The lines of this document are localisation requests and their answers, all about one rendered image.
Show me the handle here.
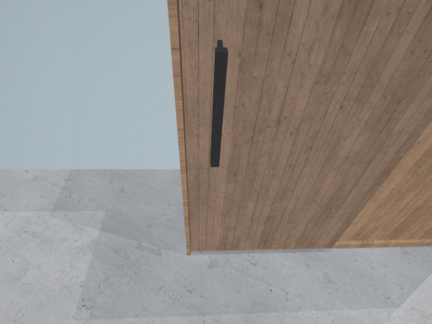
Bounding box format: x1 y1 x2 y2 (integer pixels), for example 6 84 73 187
211 40 228 167

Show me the wardrobe door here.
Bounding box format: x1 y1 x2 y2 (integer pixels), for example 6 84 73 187
179 0 432 251
338 122 432 241

